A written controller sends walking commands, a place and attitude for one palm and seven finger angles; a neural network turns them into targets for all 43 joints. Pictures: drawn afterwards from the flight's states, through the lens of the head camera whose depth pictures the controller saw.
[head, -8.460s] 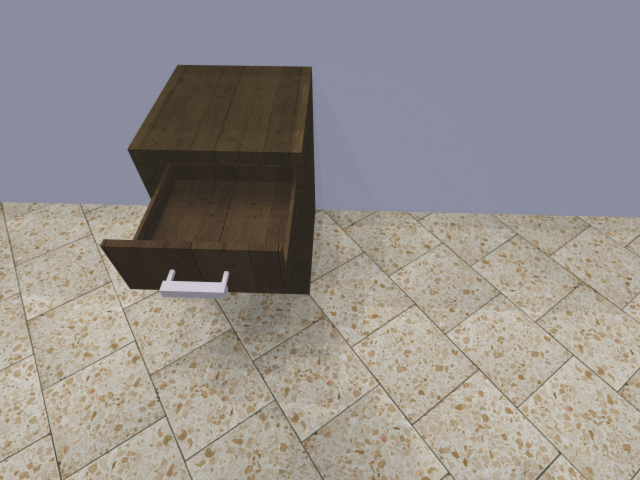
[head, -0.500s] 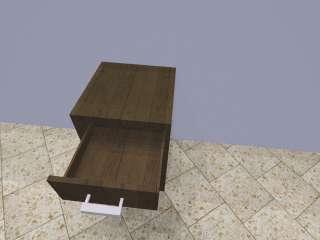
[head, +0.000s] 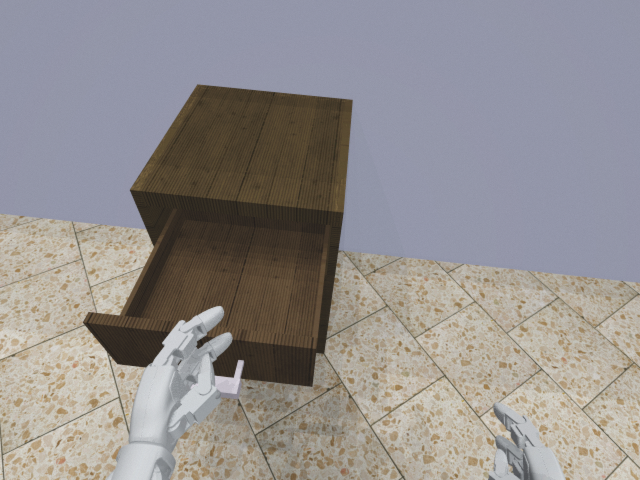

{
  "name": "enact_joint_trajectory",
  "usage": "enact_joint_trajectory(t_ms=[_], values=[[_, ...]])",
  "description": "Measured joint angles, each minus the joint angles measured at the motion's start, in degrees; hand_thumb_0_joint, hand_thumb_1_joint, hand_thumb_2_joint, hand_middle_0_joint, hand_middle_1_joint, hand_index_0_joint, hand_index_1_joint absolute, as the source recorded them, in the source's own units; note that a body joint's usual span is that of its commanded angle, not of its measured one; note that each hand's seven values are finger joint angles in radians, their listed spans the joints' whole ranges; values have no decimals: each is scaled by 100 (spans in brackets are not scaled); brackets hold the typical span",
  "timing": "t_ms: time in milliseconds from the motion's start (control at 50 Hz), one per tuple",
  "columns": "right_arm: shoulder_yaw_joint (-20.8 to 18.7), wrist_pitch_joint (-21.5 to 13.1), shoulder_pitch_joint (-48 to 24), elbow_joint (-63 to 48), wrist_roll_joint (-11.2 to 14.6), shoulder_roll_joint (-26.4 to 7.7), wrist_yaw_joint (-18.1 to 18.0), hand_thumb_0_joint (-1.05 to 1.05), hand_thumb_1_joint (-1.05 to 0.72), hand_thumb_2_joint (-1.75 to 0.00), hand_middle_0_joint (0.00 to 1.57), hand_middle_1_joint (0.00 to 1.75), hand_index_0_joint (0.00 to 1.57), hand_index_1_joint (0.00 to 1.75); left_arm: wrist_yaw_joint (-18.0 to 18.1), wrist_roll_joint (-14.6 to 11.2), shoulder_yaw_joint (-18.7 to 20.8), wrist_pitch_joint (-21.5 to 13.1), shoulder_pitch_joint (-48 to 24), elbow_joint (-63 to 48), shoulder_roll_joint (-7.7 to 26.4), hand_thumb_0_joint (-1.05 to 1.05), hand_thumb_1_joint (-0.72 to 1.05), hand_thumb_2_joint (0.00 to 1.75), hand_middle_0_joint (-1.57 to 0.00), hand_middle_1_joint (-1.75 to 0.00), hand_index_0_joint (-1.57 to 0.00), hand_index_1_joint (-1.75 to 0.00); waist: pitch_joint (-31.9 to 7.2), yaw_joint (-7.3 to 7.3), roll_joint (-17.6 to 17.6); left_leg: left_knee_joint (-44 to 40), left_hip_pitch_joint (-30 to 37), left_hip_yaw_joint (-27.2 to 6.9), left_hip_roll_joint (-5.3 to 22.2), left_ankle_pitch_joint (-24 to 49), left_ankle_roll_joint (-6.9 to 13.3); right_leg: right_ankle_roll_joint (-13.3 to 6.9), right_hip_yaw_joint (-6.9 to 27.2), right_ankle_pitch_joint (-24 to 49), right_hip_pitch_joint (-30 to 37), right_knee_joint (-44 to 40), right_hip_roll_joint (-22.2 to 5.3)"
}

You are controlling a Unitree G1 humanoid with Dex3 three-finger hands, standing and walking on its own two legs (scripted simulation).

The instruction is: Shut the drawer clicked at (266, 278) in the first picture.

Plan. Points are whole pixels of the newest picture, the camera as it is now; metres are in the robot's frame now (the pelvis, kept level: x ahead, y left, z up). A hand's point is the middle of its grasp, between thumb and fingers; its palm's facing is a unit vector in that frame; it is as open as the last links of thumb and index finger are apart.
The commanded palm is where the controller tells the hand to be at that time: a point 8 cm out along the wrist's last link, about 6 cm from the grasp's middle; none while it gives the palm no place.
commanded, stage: raise the hand and make a fist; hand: left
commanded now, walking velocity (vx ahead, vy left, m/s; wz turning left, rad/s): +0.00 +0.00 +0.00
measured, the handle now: (202, 372) +0.34 +0.20 -0.20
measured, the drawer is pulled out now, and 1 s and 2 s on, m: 0.28 0.28 0.28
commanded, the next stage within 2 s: bring the fist close to the handle in 1.58 s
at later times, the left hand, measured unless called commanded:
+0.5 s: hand (207, 456) +0.18 +0.14 -0.08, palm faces -0.20 -0.98 +0.01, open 3.9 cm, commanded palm +0.13 +0.23 -0.07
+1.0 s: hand out of the picture +0.16 +0.19 -0.09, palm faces -0.09 -1.00 -0.02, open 3.2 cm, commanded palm +0.13 +0.24 -0.09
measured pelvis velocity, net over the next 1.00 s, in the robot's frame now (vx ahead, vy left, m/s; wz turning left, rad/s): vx -0.05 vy -0.02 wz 0.04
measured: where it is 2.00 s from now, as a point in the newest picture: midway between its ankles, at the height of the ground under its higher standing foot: outside the picture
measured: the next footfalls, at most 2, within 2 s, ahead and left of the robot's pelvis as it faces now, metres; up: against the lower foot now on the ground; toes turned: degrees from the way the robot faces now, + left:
none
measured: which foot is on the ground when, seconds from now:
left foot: down 0.00-1.00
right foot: down 0.00-1.00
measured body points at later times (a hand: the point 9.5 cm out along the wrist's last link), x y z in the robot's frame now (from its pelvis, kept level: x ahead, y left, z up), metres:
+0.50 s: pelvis -0.04 -0.05 -0.10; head +0.08 -0.03 +0.33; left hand +0.19 +0.20 -0.08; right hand +0.17 -0.24 -0.20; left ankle -0.04 +0.07 -0.70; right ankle +0.04 -0.10 -0.70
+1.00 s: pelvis -0.05 -0.02 -0.11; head +0.05 +0.01 +0.32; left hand +0.16 +0.24 -0.08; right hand +0.19 -0.24 -0.17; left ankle -0.04 +0.07 -0.70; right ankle +0.04 -0.10 -0.70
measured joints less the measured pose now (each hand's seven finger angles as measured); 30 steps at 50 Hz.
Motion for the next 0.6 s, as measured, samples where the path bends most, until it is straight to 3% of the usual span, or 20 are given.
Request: enact_joint_trajectory(t_ms=[60,100,140,240,320,380,460,520,560,600], values=[[-163,113,-403,-630,-52,-8,185,1,-91,-90,20,30,20,30,-698,165,32,-976,336,-15,-49,2,93,90,-41,-53,-41,-53,-29,-36,-213,819,-680,-38,126,-335,-61,-122,-82,-250,-633,677,65],[-253,284,-661,-1006,-44,-62,226,1,-91,-90,20,30,20,30,-831,331,82,-1264,608,40,108,1,92,89,-45,-57,-45,-57,4,35,-283,1353,-1131,-58,166,-549,-71,-182,-127,-439,-1079,1176,65],[-305,407,-862,-1280,-23,-125,211,1,-91,-90,20,30,20,30,-841,353,173,-1334,825,104,306,1,91,89,-49,-61,-49,-61,9,175,-321,1852,-1623,-81,185,-728,-61,-227,-175,-608,-1567,1653,43],[-215,429,-1119,-1389,-30,-41,77,1,-91,-90,19,30,20,30,-811,-139,799,-1483,1066,-235,644,2,90,89,-59,-72,-59,-72,-60,535,-234,2853,-2702,-330,264,-1048,-176,-407,-469,-884,-2515,2461,23],[140,287,-1159,-1067,-1,173,-10,1,-91,-90,19,30,20,30,-1316,-590,1020,-1711,749,-779,769,3,91,90,-67,-81,-67,-80,-10,645,70,3299,-3173,-621,309,-1137,-268,-480,-774,-947,-2811,2688,16],[419,234,-1097,-799,85,375,-65,1,-91,-90,20,30,20,30,-1948,-669,931,-1491,182,-754,911,2,91,90,-72,-87,-73,-87,43,581,228,3424,-3404,-692,334,-1112,-307,-491,-852,-909,-2996,2744,23],[561,378,-850,-622,206,583,-108,1,-91,-90,20,31,20,30,-2435,-737,974,-421,-398,-366,1095,2,91,90,-81,-96,-81,-96,96,304,258,3371,-3549,-622,352,-1017,-321,-502,-790,-810,-3184,2725,37],[435,495,-599,-571,229,588,-102,1,-90,-90,20,31,21,30,-2208,-892,1252,139,-353,-316,1066,2,90,90,-87,-102,-87,-102,116,103,256,3231,-3494,-558,372,-948,-324,-500,-726,-729,-3164,2612,67],[259,512,-430,-503,233,541,-97,1,-90,-90,20,31,21,30,-1906,-970,1450,134,-139,-423,991,2,91,90,-91,-107,-91,-106,85,43,236,3113,-3421,-518,378,-903,-323,-486,-682,-682,-3111,2513,84],[79,511,-292,-411,230,453,-100,1,-91,-90,20,31,20,30,-1665,-966,1595,-93,109,-503,940,2,91,90,-94,-111,-94,-111,18,41,218,3012,-3356,-489,372,-864,-313,-466,-648,-648,-3058,2428,89]])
